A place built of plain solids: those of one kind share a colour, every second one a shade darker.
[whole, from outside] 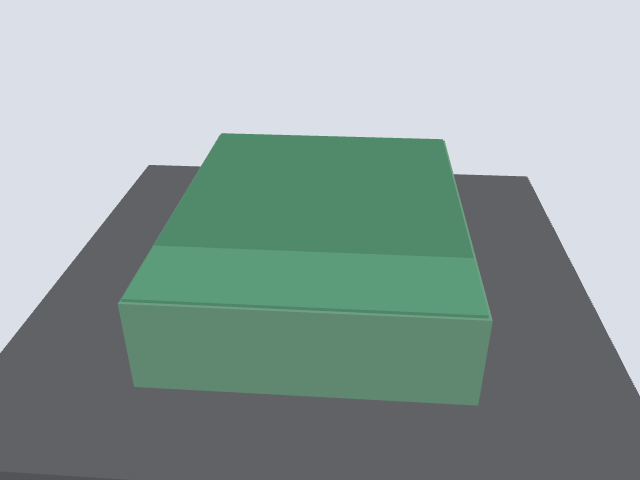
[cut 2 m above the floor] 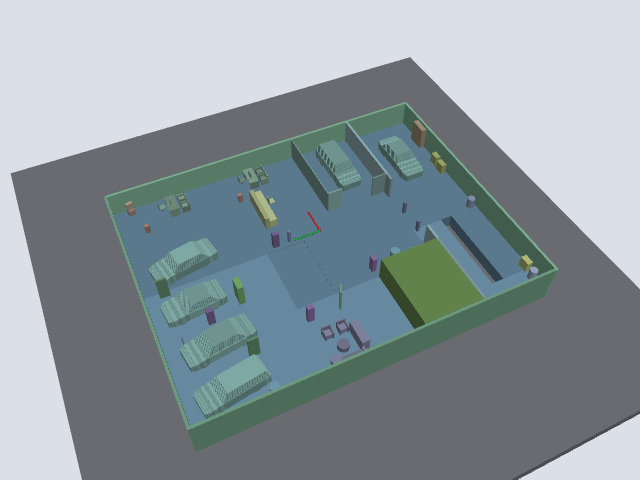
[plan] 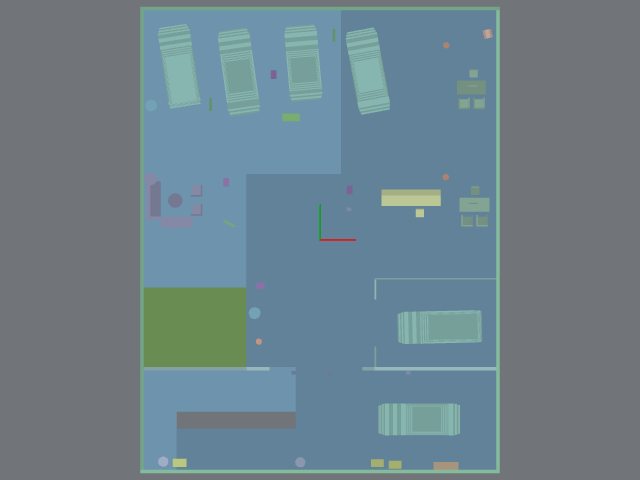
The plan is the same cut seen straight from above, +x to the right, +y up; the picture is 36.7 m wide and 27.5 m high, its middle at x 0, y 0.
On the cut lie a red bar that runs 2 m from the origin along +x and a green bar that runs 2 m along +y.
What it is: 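A car dealer's showroom with its handover bay and the front of its workshop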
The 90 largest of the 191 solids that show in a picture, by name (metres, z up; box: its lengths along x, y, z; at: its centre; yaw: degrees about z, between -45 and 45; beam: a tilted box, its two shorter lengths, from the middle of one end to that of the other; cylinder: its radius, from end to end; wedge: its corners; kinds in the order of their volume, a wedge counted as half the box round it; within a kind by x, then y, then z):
{
 "floor_1": {"box": [1.88, 5.9, 1.15], "at": [-9.15, -10.22, 0.52]},
 "floor_2": {"box": [5.88, 20.44, 1.26], "at": [-7.16, 2.95, 0.58]},
 "floor_3": {"box": [6.83, 2.36, 1.15], "at": [-4.8, -11.99, 0.52]},
 "floor_4": {"box": [6.83, 2.57, 1.15], "at": [-4.8, -8.55, 0.52]},
 "floor_5": {"box": [5.44, 8.05, 1.26], "at": [-1.51, -3.25, 0.58]},
 "floor_6": {"box": [5.44, 3.02, 1.23], "at": [-1.51, 2.28, 0.56]},
 "floor_7": {"box": [5.44, 9.39, 1.26], "at": [-1.51, 8.47, 0.58]},
 "floor_8": {"box": [11.49, 5.9, 1.15], "at": [4.35, -10.22, 0.52]},
 "floor_9": {"box": [8.89, 20.44, 1.26], "at": [5.65, 2.95, 0.58]},
 "roof_1": {"box": [20.19, 5.89, 1.55], "at": [0.0, -10.22, 5.61]},
 "roof_2": {"box": [20.19, 20.44, 0.2], "at": [0.0, 2.95, 6.28]},
 "wall_1": {"box": [0.2, 26.34, 6.23], "at": [-10.19, 0.0, 3.07]},
 "wall_2": {"box": [20.59, 0.2, 6.23], "at": [0.0, -13.27, 3.07]},
 "wall_3": {"box": [20.59, 0.2, 6.23], "at": [0.0, 13.27, 3.07]},
 "wall_4": {"box": [0.2, 26.34, 6.23], "at": [10.19, 0.0, 3.07]},
 "block_1": {"box": [5.88, 4.55, 2.85], "at": [-7.16, -5.0, 2.64]},
 "car_1": {"box": [1.84, 0.23, 0.71], "at": [-8.32, 11.55, 1.73], "yaw": 8.8},
 "car_2": {"box": [1.84, 0.23, 0.74], "at": [-8.29, 11.34, 1.75], "yaw": 8.8},
 "car_3": {"box": [1.84, 0.23, 0.77], "at": [-8.26, 11.13, 1.76], "yaw": 8.8},
 "car_4": {"box": [1.84, 3.01, 0.77], "at": [-8.01, 9.54, 1.76], "yaw": 8.8},
 "car_5": {"box": [1.69, 3.24, 0.08], "at": [-7.99, 9.36, 2.25], "yaw": 8.8},
 "car_6": {"box": [1.74, 3.32, 0.08], "at": [-7.99, 9.37, 2.18], "yaw": 8.8},
 "car_7": {"box": [1.57, 2.99, 0.08], "at": [-7.98, 9.3, 2.46], "yaw": 8.8},
 "car_8": {"box": [1.61, 3.07, 0.08], "at": [-7.98, 9.32, 2.39], "yaw": 8.8},
 "car_9": {"box": [1.65, 3.16, 0.08], "at": [-7.98, 9.34, 2.32], "yaw": 8.8},
 "car_10": {"box": [1.44, 2.74, 0.08], "at": [-7.97, 9.24, 2.67], "yaw": 8.8},
 "car_11": {"box": [1.48, 2.82, 0.08], "at": [-7.97, 9.26, 2.6], "yaw": 8.8},
 "car_12": {"box": [1.52, 2.91, 0.08], "at": [-7.97, 9.28, 2.53], "yaw": 8.8},
 "car_13": {"box": [1.84, 0.24, 0.66], "at": [-4.92, 11.55, 1.68], "yaw": 8.1},
 "car_14": {"box": [1.84, 0.24, 0.68], "at": [-4.89, 11.32, 1.7], "yaw": 8.1},
 "car_15": {"box": [1.84, 0.24, 0.71], "at": [-4.86, 11.09, 1.71], "yaw": 8.1},
 "car_16": {"box": [1.84, 0.24, 0.74], "at": [-4.83, 10.87, 1.73], "yaw": 8.1},
 "car_17": {"box": [1.84, 2.81, 0.74], "at": [-4.62, 9.37, 1.73], "yaw": 8.1},
 "car_18": {"box": [1.73, 2.79, 0.08], "at": [-4.62, 9.37, 2.13], "yaw": 8.1},
 "car_19": {"box": [1.69, 2.65, 0.08], "at": [-4.62, 9.37, 2.2], "yaw": 8.1},
 "car_20": {"box": [1.65, 2.52, 0.08], "at": [-4.62, 9.37, 2.28], "yaw": 8.1},
 "car_21": {"box": [1.6, 2.39, 0.08], "at": [-4.62, 9.37, 2.35], "yaw": 8.1},
 "car_22": {"box": [1.84, 0.4, 0.74], "at": [-4.39, 7.8, 1.73], "yaw": 8.1},
 "car_23": {"box": [1.87, 0.27, 0.64], "at": [-1.1, 11.77, 1.65], "yaw": 5.0},
 "car_24": {"box": [1.87, 0.27, 0.67], "at": [-1.08, 11.51, 1.67], "yaw": 5.0},
 "car_25": {"box": [1.87, 0.27, 0.7], "at": [-1.05, 11.26, 1.68], "yaw": 5.0},
 "car_26": {"box": [1.87, 0.27, 0.73], "at": [-1.03, 11.0, 1.7], "yaw": 5.0},
 "car_27": {"box": [1.87, 2.3, 0.73], "at": [-0.92, 9.73, 1.7], "yaw": 5.0},
 "car_28": {"box": [1.76, 2.28, 0.07], "at": [-0.92, 9.73, 2.09], "yaw": 5.0},
 "car_29": {"box": [1.87, 0.22, 0.73], "at": [-0.81, 8.49, 1.7], "yaw": 5.0},
 "car_30": {"box": [1.84, 0.24, 0.7], "at": [2.48, 11.09, 1.71], "yaw": 10.5},
 "car_31": {"box": [1.84, 0.24, 0.73], "at": [2.52, 10.87, 1.73], "yaw": 10.5},
 "car_32": {"box": [1.84, 2.74, 0.73], "at": [2.79, 9.42, 1.73], "yaw": 10.5},
 "car_33": {"box": [1.73, 2.72, 0.08], "at": [2.79, 9.42, 2.12], "yaw": 10.5},
 "car_34": {"box": [1.69, 2.59, 0.08], "at": [2.79, 9.42, 2.19], "yaw": 10.5},
 "car_35": {"box": [1.64, 2.47, 0.08], "at": [2.79, 9.43, 2.27], "yaw": 10.5},
 "car_36": {"box": [1.6, 2.34, 0.08], "at": [2.79, 9.43, 2.34], "yaw": 10.5},
 "car_37": {"box": [1.84, 0.38, 0.73], "at": [3.07, 7.9, 1.73], "yaw": 10.5},
 "car_38": {"box": [0.24, 1.83, 0.66], "at": [4.07, -10.28, 1.55]},
 "car_39": {"box": [0.24, 1.83, 0.68], "at": [4.3, -10.28, 1.57]},
 "car_40": {"box": [0.24, 1.83, 0.71], "at": [4.53, -10.28, 1.58]},
 "car_41": {"box": [0.24, 1.83, 0.73], "at": [4.76, -10.28, 1.59]},
 "car_42": {"box": [0.24, 1.85, 0.68], "at": [4.96, -5.04, 1.71], "yaw": 1.3},
 "car_43": {"box": [0.24, 1.85, 0.71], "at": [5.19, -5.03, 1.72], "yaw": 1.3},
 "car_44": {"box": [0.24, 1.85, 0.74], "at": [5.41, -5.03, 1.74], "yaw": 1.3},
 "car_45": {"box": [0.24, 1.85, 0.77], "at": [5.64, -5.02, 1.75], "yaw": 1.3},
 "car_46": {"box": [2.5, 1.83, 0.73], "at": [6.12, -10.28, 1.59]},
 "car_47": {"box": [2.48, 1.72, 0.07], "at": [6.12, -10.28, 1.99]},
 "car_48": {"box": [3.14, 1.85, 0.77], "at": [7.31, -4.98, 1.75], "yaw": 1.3},
 "car_49": {"box": [3.45, 1.74, 0.08], "at": [7.48, -4.98, 2.17], "yaw": 1.3},
 "car_50": {"box": [0.27, 1.83, 0.73], "at": [7.5, -10.28, 1.59]},
 "car_51": {"box": [3.36, 1.7, 0.08], "at": [7.5, -4.98, 2.25], "yaw": 1.3},
 "car_52": {"box": [3.27, 1.66, 0.08], "at": [7.52, -4.98, 2.32], "yaw": 1.3},
 "car_53": {"box": [3.19, 1.61, 0.08], "at": [7.54, -4.98, 2.39], "yaw": 1.3},
 "car_54": {"box": [3.1, 1.57, 0.08], "at": [7.56, -4.98, 2.47], "yaw": 1.3},
 "car_55": {"box": [3.01, 1.53, 0.08], "at": [7.58, -4.98, 2.54], "yaw": 1.3},
 "car_56": {"box": [2.93, 1.49, 0.08], "at": [7.6, -4.98, 2.61], "yaw": 1.3},
 "car_57": {"box": [2.84, 1.44, 0.08], "at": [7.62, -4.98, 2.69], "yaw": 1.3},
 "part_1": {"box": [5.88, 0.2, 3.73], "at": [-7.16, -7.37, 2.96]},
 "part_2": {"box": [1.33, 0.2, 3.73], "at": [-3.55, -7.37, 2.96]},
 "part_3": {"box": [0.7, 0.2, 3.73], "at": [2.77, -7.37, 2.96]},
 "part_4": {"box": [6.97, 0.2, 3.73], "at": [6.61, -7.37, 2.96]},
 "counter_1": {"box": [3.41, 0.6, 0.74], "at": [5.22, 2.25, 1.58]},
 "counter_2": {"box": [3.41, 0.35, 1.1], "at": [5.22, 2.72, 1.76]},
 "screen_1": {"box": [0.1, 1.17, 2.77], "at": [3.17, -6.69, 2.6]},
 "screen_2": {"box": [0.1, 1.14, 2.77], "at": [3.17, -2.84, 2.6]},
 "screen_3": {"box": [6.97, 0.1, 2.77], "at": [6.61, -2.22, 2.6]},
 "lounge_1": {"box": [0.22, 1.84, 0.76], "at": [-9.83, 2.26, 1.59]},
 "lounge_2": {"cylinder": 0.36, "from": [-9.7, 3.51, 1.83], "to": [-9.7, 3.51, 2.86]},
 "lounge_3": {"box": [0.6, 1.84, 0.42], "at": [-9.42, 2.26, 1.42]},
 "lounge_4": {"box": [1.81, 0.6, 1.02], "at": [-8.18, 1.01, 1.73]},
 "tyres_1": {"box": [1.43, 0.45, 1.9], "at": [7.22, -12.95, 2.05]},
 "vitrine_1": {"box": [1.0, 0.45, 1.87], "at": [-1.66, 7.02, 2.15]},
 "tub_1": {"cylinder": 0.34, "from": [-3.74, -4.19, 1.86], "to": [-3.74, -4.19, 2.89]},
 "trolley_1": {"box": [0.79, 0.47, 0.83], "at": [-8.04, -12.77, 1.63]}
}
